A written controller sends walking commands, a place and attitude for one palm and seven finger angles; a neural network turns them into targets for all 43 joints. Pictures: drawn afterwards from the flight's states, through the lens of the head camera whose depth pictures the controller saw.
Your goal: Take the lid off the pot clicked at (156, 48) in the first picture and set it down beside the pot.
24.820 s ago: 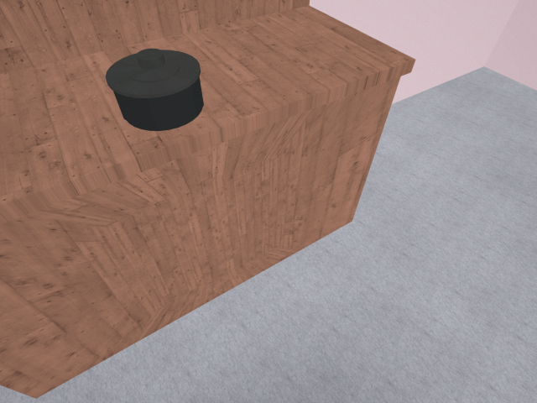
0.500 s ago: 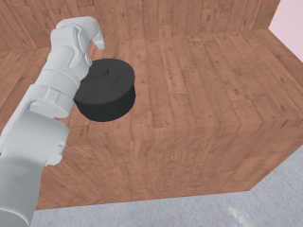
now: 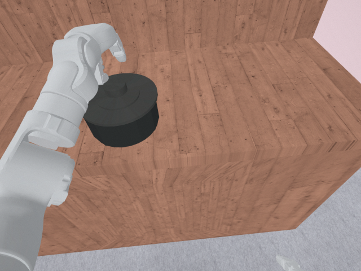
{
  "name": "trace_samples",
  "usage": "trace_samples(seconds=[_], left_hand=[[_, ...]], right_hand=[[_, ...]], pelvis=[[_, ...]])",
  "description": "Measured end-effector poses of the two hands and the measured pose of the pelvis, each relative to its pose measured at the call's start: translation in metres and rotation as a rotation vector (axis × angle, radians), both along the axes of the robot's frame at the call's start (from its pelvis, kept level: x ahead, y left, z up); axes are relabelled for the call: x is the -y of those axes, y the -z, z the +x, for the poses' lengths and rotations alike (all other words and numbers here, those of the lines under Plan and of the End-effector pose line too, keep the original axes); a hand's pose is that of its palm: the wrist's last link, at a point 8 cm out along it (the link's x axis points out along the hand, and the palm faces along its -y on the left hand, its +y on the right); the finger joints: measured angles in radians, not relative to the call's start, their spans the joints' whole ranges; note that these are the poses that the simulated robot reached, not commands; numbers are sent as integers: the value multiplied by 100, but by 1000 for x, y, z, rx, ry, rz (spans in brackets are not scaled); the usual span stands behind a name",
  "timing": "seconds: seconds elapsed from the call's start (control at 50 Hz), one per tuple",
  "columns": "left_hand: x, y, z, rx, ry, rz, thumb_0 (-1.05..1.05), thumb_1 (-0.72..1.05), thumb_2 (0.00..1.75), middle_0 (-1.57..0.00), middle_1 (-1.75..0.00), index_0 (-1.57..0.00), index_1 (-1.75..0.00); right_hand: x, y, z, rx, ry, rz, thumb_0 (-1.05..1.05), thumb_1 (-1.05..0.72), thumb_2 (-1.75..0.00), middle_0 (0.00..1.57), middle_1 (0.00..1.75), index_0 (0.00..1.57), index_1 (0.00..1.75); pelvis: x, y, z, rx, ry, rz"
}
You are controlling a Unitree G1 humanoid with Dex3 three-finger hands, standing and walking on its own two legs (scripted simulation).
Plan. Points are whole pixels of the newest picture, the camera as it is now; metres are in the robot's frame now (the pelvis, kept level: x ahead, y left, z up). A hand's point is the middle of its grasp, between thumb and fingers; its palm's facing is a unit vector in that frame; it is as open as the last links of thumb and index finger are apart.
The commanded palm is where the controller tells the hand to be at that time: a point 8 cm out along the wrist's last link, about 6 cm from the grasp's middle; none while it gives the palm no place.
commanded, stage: move the open hand above the knob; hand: left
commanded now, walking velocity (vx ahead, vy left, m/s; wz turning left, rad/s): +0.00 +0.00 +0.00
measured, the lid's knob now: (115, 87) +0.50 +0.15 +0.16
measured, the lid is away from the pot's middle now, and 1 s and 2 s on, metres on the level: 0.00 0.00 0.00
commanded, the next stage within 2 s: lower the open fingers around the knob in 0.30 s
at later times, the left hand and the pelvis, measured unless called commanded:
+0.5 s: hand (103, 74) +0.46 +0.15 +0.22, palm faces -0.22 -0.06 -0.97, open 9.9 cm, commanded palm +0.44 +0.16 +0.28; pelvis -0.01 +0.00 +0.00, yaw +0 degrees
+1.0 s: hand (105, 84) +0.47 +0.16 +0.19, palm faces -0.27 -0.10 -0.96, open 10.0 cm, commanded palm +0.45 +0.16 +0.24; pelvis +0.00 +0.01 +0.00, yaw +0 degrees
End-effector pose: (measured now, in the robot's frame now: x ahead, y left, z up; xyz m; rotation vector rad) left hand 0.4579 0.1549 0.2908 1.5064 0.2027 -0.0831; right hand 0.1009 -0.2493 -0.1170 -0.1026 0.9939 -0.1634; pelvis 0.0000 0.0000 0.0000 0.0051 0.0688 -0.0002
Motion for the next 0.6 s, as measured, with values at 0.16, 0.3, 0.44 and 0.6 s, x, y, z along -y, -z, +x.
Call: trace_samples(seconds=[0.16,0.3,0.44,0.6], left_hand=[[-7,11,-9,-31,-34,41,0,-38,173,-90,-8,-90,-8],[6,0,-12,3,26,13,0,-38,173,-91,-8,-90,-8],[-2,5,-5,-25,-56,31,0,-38,173,-90,-8,-90,-8],[-1,15,-4,-71,-48,-22,0,-38,173,-90,-8,-90,-8]], right_hand=[[1,-3,9,17,-21,9,1,-91,-90,20,30,20,30],[-5,-7,17,53,-32,-2,1,-91,-90,20,30,20,30],[-9,-1,6,18,-26,24,1,-91,-90,20,30,20,30],[-6,2,-8,-11,0,10,1,-91,-90,20,30,20,30]], pelvis=[[-1,1,-3,-4,-4,-1],[-2,1,-7,9,-11,-2],[-3,1,-9,-8,-2,0],[-3,0,-5,3,0,-1]])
